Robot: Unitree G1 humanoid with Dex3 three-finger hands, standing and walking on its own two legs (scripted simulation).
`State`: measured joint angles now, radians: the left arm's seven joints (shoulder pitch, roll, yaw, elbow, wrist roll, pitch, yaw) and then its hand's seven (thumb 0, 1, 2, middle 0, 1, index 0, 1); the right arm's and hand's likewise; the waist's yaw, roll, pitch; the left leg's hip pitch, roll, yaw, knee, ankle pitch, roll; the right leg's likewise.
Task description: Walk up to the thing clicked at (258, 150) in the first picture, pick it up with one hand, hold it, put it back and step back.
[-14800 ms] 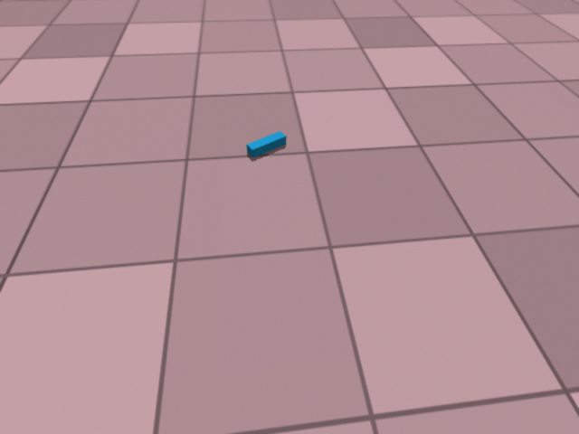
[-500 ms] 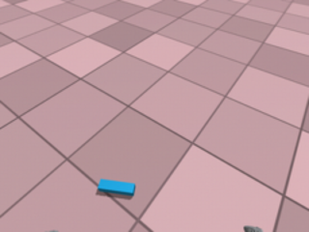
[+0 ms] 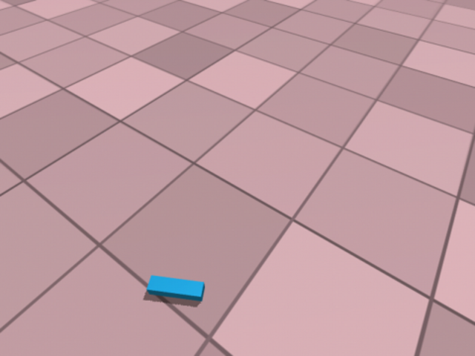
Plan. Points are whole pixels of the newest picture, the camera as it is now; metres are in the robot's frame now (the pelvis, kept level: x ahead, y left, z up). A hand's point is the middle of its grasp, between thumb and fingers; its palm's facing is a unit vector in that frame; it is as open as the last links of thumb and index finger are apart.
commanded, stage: stand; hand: left
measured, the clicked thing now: (176, 288) +0.51 +0.24 -0.75
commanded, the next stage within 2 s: walk up in 1.40 s
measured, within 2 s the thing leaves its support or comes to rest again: neither
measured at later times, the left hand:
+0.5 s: hand out of the picture +0.08 +0.25 -0.15, palm faces -0.02 -0.94 -0.35, open 7.4 cm
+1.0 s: hand out of the picture +0.08 +0.25 -0.16, palm faces -0.02 -0.94 -0.35, open 7.4 cm
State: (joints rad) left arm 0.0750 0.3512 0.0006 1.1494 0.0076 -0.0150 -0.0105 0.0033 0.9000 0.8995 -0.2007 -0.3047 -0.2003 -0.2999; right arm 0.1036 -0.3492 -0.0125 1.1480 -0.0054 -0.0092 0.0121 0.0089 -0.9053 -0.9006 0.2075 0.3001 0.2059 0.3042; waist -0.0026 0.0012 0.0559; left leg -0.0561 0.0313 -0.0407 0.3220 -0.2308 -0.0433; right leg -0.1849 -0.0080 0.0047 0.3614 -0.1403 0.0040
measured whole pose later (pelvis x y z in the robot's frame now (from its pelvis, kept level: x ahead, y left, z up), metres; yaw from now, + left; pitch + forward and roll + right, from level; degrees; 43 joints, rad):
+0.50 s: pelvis +0.00 +0.00 +0.00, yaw +0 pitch -2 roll +0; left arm 0.10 0.35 0.00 1.15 0.01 -0.01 -0.01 0.00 0.90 0.90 -0.20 -0.30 -0.20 -0.30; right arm 0.12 -0.36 -0.01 1.14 -0.01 -0.01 0.01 0.01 -0.91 -0.90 0.21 0.30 0.21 0.30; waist 0.00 0.01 0.05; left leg -0.06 0.04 -0.04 0.32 -0.23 -0.05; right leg -0.18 0.00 0.00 0.36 -0.14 0.00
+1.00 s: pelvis +0.00 +0.00 +0.00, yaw +0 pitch -2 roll +0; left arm 0.10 0.36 0.00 1.14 0.01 -0.01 -0.01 0.00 0.90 0.90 -0.20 -0.30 -0.20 -0.30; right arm 0.14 -0.35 0.00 1.13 -0.01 -0.01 0.01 0.01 -0.91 -0.90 0.21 0.30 0.21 0.30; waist 0.00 0.00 0.06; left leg -0.05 0.04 -0.04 0.32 -0.24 -0.05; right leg -0.18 0.00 0.00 0.36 -0.14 0.00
